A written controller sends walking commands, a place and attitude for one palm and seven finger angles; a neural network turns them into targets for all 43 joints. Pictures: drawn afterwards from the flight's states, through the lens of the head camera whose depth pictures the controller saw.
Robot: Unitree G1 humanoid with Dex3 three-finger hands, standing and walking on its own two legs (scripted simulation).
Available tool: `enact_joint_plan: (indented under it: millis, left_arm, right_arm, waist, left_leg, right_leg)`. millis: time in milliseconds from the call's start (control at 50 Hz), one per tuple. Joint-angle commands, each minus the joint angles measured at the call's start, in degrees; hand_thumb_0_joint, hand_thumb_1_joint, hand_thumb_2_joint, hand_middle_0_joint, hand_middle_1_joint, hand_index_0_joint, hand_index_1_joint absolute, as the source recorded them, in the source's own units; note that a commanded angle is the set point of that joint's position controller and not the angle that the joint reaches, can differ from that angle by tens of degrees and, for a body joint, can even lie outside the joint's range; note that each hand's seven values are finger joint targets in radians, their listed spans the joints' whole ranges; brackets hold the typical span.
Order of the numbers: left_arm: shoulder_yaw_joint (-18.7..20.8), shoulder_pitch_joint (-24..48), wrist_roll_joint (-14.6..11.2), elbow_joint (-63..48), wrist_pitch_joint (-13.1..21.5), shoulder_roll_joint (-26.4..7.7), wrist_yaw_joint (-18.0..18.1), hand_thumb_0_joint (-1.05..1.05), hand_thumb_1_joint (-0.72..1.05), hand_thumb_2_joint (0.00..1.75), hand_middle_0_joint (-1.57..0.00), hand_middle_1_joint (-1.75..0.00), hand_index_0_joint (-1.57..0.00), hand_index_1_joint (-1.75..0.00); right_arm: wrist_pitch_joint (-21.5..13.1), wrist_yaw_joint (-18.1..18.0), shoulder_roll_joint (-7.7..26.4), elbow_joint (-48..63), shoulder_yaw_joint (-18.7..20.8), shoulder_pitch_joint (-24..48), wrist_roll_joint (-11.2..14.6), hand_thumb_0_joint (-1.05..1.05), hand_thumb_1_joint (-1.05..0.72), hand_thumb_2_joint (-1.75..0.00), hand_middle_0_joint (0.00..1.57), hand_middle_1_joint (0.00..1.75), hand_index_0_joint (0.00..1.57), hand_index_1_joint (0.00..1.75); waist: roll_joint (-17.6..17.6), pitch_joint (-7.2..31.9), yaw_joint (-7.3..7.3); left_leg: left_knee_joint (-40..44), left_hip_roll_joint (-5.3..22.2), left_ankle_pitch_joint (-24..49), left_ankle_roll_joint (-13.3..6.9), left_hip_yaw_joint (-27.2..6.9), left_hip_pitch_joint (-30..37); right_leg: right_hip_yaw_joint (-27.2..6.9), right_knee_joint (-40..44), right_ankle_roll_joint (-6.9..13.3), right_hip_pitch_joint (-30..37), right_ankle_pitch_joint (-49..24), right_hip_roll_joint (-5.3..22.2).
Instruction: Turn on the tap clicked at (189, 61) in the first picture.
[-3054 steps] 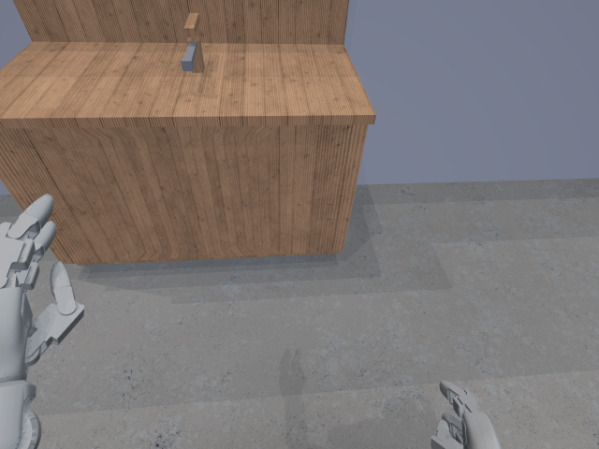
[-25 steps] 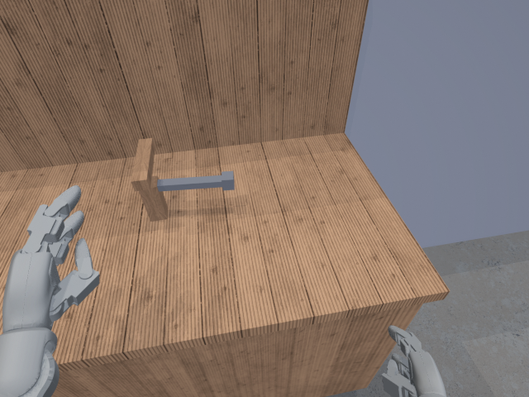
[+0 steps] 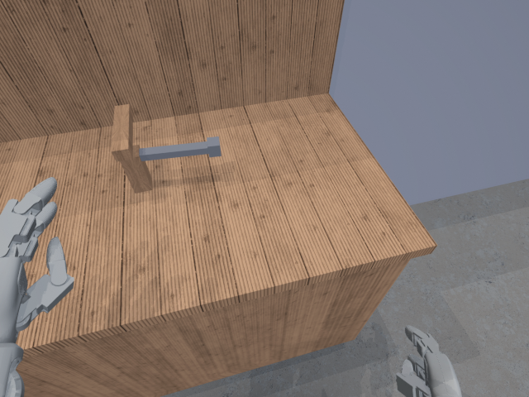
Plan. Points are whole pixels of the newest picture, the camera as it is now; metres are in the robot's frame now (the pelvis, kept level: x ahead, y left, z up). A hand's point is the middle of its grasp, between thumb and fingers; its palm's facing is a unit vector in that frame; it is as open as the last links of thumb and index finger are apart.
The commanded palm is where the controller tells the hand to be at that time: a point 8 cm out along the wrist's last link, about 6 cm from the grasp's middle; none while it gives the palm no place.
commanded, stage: step back with the hand held close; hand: left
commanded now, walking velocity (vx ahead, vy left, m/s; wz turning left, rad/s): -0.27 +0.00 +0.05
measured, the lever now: (214, 146) +0.55 +0.15 +0.05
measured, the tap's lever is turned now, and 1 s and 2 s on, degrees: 85 85 85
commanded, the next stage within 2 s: stop stepping back and stand still in 0.90 s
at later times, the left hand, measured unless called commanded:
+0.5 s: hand (18, 321) +0.16 +0.26 +0.16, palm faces +0.39 -0.82 -0.41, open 7.4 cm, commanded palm +0.09 +0.31 +0.18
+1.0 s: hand out of the picture +0.02 +0.25 +0.15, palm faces +0.37 -0.84 -0.40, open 7.4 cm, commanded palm -0.04 +0.29 +0.18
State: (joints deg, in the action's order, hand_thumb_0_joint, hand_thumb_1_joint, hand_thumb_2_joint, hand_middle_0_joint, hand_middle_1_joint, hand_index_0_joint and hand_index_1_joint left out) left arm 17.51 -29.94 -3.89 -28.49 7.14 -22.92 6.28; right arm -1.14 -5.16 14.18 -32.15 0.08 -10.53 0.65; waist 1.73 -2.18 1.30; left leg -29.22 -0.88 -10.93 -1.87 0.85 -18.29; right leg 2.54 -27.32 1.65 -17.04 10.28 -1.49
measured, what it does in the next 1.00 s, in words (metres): walks backwards: left foot, then right foot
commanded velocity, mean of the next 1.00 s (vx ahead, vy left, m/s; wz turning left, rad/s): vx -0.34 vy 0.00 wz -0.01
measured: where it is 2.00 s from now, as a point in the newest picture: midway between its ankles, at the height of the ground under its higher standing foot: outside the picture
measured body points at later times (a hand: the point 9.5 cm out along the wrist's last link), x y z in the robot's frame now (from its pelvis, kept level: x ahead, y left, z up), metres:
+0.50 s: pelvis -0.05 +0.02 -0.01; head -0.02 +0.04 +0.43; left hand +0.13 +0.30 +0.18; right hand +0.13 -0.22 -0.09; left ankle -0.02 +0.14 -0.74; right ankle +0.03 -0.10 -0.73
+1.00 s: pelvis -0.19 +0.00 -0.02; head -0.16 +0.03 +0.43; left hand +0.00 +0.29 +0.17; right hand +0.01 -0.25 -0.07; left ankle -0.18 +0.13 -0.74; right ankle -0.08 -0.12 -0.73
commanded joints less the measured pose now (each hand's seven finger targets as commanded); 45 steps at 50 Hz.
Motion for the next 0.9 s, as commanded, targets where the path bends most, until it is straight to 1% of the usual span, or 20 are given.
enact_joint_plan:
  millis: [0,100,160,220,260,300,360,380,420,460,500,540,620,660,680,700,720,760,800,880]
  left_arm:
    - [9.89,4.37,0.25,-15.83,5.14,-11.06,2.82,0.00,0.90,0.90,-0.20,-0.30,-0.20,-0.30]
    - [9.10,2.64,1.57,-12.01,4.74,-8.42,3.18,0.00,0.90,0.90,-0.20,-0.30,-0.20,-0.30]
    - [8.69,3.44,2.33,-10.27,4.40,-7.55,3.16,0.00,0.90,0.90,-0.20,-0.30,-0.20,-0.30]
    - [7.91,3.53,1.64,-11.44,4.00,-7.97,3.07,0.00,0.90,0.90,-0.20,-0.30,-0.20,-0.30]
    - [6.93,5.53,1.05,-12.34,3.71,-8.04,3.51,0.00,0.90,0.90,-0.20,-0.30,-0.20,-0.30]
    - [7.47,8.49,0.99,-16.84,3.41,-9.96,4.20,0.00,0.90,0.90,-0.20,-0.30,-0.20,-0.30]
    - [9.18,6.08,0.98,-17.92,3.77,-10.93,4.70,0.00,0.90,0.90,-0.20,-0.30,-0.20,-0.30]
    - [9.60,5.03,1.10,-18.94,4.19,-10.91,4.81,0.00,0.90,0.90,-0.20,-0.30,-0.20,-0.30]
    - [10.55,4.03,1.64,-21.91,5.10,-10.58,5.14,0.00,0.90,0.90,-0.20,-0.30,-0.20,-0.30]
    - [12.15,2.18,1.23,-19.96,5.33,-10.88,4.99,0.00,0.90,0.90,-0.20,-0.30,-0.20,-0.30]
    - [13.28,2.14,1.00,-21.14,5.33,-11.23,4.61,0.00,0.90,0.90,-0.20,-0.30,-0.20,-0.30]
    - [10.85,2.66,1.25,-19.19,5.04,-8.41,4.04,0.00,0.90,0.90,-0.20,-0.30,-0.20,-0.30]
    - [7.31,0.90,1.08,-16.11,3.38,-5.37,3.31,0.00,0.90,0.90,-0.20,-0.30,-0.20,-0.30]
    - [7.24,2.93,1.42,-16.43,3.77,-6.22,3.04,0.00,0.90,0.90,-0.20,-0.30,-0.20,-0.30]
    - [8.23,3.62,1.62,-16.60,4.21,-7.88,3.04,0.00,0.90,0.90,-0.20,-0.30,-0.20,-0.30]
    - [10.20,3.41,1.75,-16.46,4.37,-11.19,3.37,0.00,0.90,0.90,-0.20,-0.30,-0.20,-0.30]
    - [8.39,2.20,0.52,-15.32,4.17,-8.48,3.03,0.00,0.90,0.90,-0.20,-0.30,-0.20,-0.30]
    - [10.06,0.23,0.31,-14.66,4.62,-9.29,2.57,0.00,0.90,0.90,-0.20,-0.30,-0.20,-0.30]
    - [11.48,-0.62,0.84,-14.98,4.79,-10.19,2.60,0.00,0.90,0.90,-0.20,-0.30,-0.20,-0.30]
    - [11.94,0.38,0.25,-18.34,5.42,-10.12,3.04,0.00,0.90,0.90,-0.20,-0.30,-0.20,-0.30]
  right_arm:
    - [-4.47,-0.57,6.38,9.51,2.11,6.77,-0.16,0.00,-0.90,-0.90,0.20,0.30,0.20,0.30]
    - [-5.31,-0.92,6.95,8.90,2.20,6.05,-0.40,0.00,-0.90,-0.90,0.20,0.30,0.20,0.30]
    - [-5.15,-1.13,6.42,8.62,2.35,5.22,-0.37,0.00,-0.90,-0.90,0.20,0.30,0.20,0.30]
    - [-4.55,-0.97,5.64,8.29,2.35,4.76,-0.44,0.00,-0.90,-0.90,0.20,0.30,0.20,0.30]
    - [-4.22,-0.43,5.68,7.33,2.48,3.67,-0.14,0.00,-0.90,-0.90,0.20,0.30,0.20,0.30]
    - [-3.93,0.26,5.02,6.24,2.33,3.47,-0.05,0.00,-0.90,-0.90,0.20,0.30,0.20,0.30]
    - [-3.91,0.56,4.33,7.20,1.44,4.29,-0.06,0.00,-0.90,-0.90,0.20,0.30,0.20,0.30]
    - [-3.77,0.41,4.92,7.27,1.58,4.86,-0.27,0.00,-0.90,-0.90,0.20,0.30,0.20,0.30]
    - [-3.85,-0.14,5.77,7.57,2.05,5.89,-0.92,0.00,-0.90,-0.90,0.20,0.30,0.20,0.30]
    - [-5.41,0.13,3.76,6.18,2.81,3.76,-1.58,0.00,-0.90,-0.90,0.20,0.30,0.20,0.30]
    - [-6.41,0.56,4.18,5.47,3.27,2.37,-2.06,0.00,-0.90,-0.90,0.20,0.30,0.20,0.30]
    - [-6.88,1.14,4.33,4.40,3.51,1.27,-1.41,0.00,-0.90,-0.90,0.20,0.30,0.20,0.30]
    - [-6.50,1.75,5.12,5.08,2.62,2.72,-1.02,0.00,-0.90,-0.90,0.20,0.30,0.20,0.30]
    - [-6.21,1.88,5.56,5.41,2.47,3.75,-0.57,0.00,-0.90,-0.90,0.20,0.30,0.20,0.30]
    - [-5.92,1.90,5.28,5.72,2.37,4.04,-0.43,0.00,-0.90,-0.90,0.20,0.30,0.20,0.30]
    - [-5.45,1.97,4.20,6.20,2.13,3.71,-0.47,0.00,-0.90,-0.90,0.20,0.30,0.20,0.30]
    - [-5.47,1.51,3.54,7.15,3.35,3.97,0.97,0.00,-0.90,-0.90,0.20,0.30,0.20,0.30]
    - [-5.70,1.23,3.16,7.56,3.07,5.58,1.01,0.00,-0.90,-0.90,0.20,0.30,0.20,0.30]
    - [-4.31,1.55,1.54,7.69,1.01,7.36,-0.19,0.00,-0.90,-0.90,0.20,0.30,0.20,0.30]
    - [-4.45,0.23,2.78,7.65,1.81,6.13,-0.09,0.00,-0.90,-0.90,0.20,0.30,0.20,0.30]
  waist:
    - [5.65,8.20,0.31]
    - [7.38,6.60,0.05]
    - [1.66,6.44,0.06]
    - [-6.02,7.34,-0.69]
    - [-10.12,5.84,-1.33]
    - [-9.91,8.56,-1.83]
    - [-6.12,8.92,-2.06]
    - [-1.42,7.95,-1.72]
    - [14.71,8.13,-1.03]
    - [14.12,11.71,-0.99]
    - [10.81,12.62,-0.98]
    - [7.08,13.11,-0.88]
    - [9.80,12.18,-0.80]
    - [5.79,11.99,-0.44]
    - [-0.57,12.14,-0.53]
    - [-10.19,12.48,-1.17]
    - [-18.61,14.13,0.07]
    - [-13.13,12.81,-0.50]
    - [-5.63,12.65,-1.70]
    - [-10.40,14.06,-2.26]
  left_leg:
    - [7.67,7.23,-9.83,-1.66,-11.98,0.19]
    - [15.80,10.44,-24.99,-3.56,-17.13,-9.30]
    - [13.55,10.60,-24.14,-4.18,-16.59,-11.38]
    - [1.65,5.62,-16.33,-1.88,-9.70,-4.03]
    - [-13.41,2.24,-16.08,0.02,-6.04,0.41]
    - [-22.47,1.28,-12.36,1.27,-4.54,2.75]
    - [-8.49,3.14,-7.87,0.53,-5.20,1.22]
    - [-1.05,4.60,-6.40,-0.28,-7.18,0.13]
    - [8.58,14.56,4.13,-4.66,-19.29,-1.22]
    - [9.52,18.30,15.60,-6.82,-19.52,0.82]
    - [7.05,18.55,26.04,-7.63,-19.82,6.23]
    - [4.00,17.18,35.49,-6.14,-14.74,12.05]
    - [3.88,15.08,23.98,-3.03,-12.53,9.26]
    - [-0.77,12.64,12.31,-1.49,-10.59,5.37]
    - [-7.05,9.61,3.93,-0.21,-7.31,2.16]
    - [-14.58,4.57,-5.65,2.19,-1.68,-3.98]
    - [-27.90,-0.41,-17.13,3.62,-0.56,-8.27]
    - [-39.47,1.92,-16.98,4.17,-5.25,-9.63]
    - [-31.40,2.71,-15.51,4.23,-3.49,-8.60]
    - [-8.11,1.84,-12.87,3.03,-0.20,-1.17]
  right_leg:
    - [-8.04,3.26,0.33,0.39,3.19,6.26]
    - [-5.36,-3.73,-1.50,5.10,7.69,2.06]
    - [-6.06,-3.78,-1.60,6.48,4.76,1.91]
    - [-12.67,4.85,1.56,-1.83,4.83,8.29]
    - [-20.49,12.75,5.77,-12.05,15.38,15.84]
    - [-22.63,13.55,9.47,-11.46,7.79,20.79]
    - [-15.80,4.00,6.06,-5.41,-5.46,17.76]
    - [-13.52,0.13,4.13,-4.88,-4.82,14.60]
    - [-5.42,-13.16,-1.24,-5.95,0.78,4.09]
    - [-6.38,-25.08,-1.68,-8.14,17.10,1.45]
    - [-7.07,-28.21,-2.00,-11.95,18.19,0.91]
    - [-6.64,-19.35,-2.34,-11.85,14.37,1.60]
    - [-4.62,-0.56,-2.28,-2.28,5.47,1.56]
    - [-3.56,8.66,-2.21,3.12,-5.84,2.55]
    - [-5.78,10.97,-0.71,4.75,-15.25,6.42]
    - [-12.16,8.72,3.37,6.64,-29.56,15.05]
    - [-16.90,8.47,8.02,6.29,-32.94,20.66]
    - [-14.67,5.15,9.35,1.51,-30.48,21.16]
    - [-11.50,1.75,7.72,1.69,-33.09,18.03]
    - [-11.98,-2.62,4.60,0.46,-25.35,15.66]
